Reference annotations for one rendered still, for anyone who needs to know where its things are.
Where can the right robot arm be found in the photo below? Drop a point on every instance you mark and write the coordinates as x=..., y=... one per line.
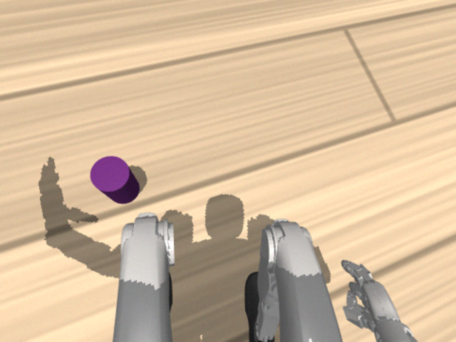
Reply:
x=393, y=331

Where can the right robot foot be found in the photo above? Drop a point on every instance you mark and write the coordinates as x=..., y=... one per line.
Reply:
x=251, y=297

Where can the right robot hand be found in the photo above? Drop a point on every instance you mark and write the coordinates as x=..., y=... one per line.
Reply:
x=378, y=305

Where can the can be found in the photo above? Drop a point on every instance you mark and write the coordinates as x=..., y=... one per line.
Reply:
x=112, y=176

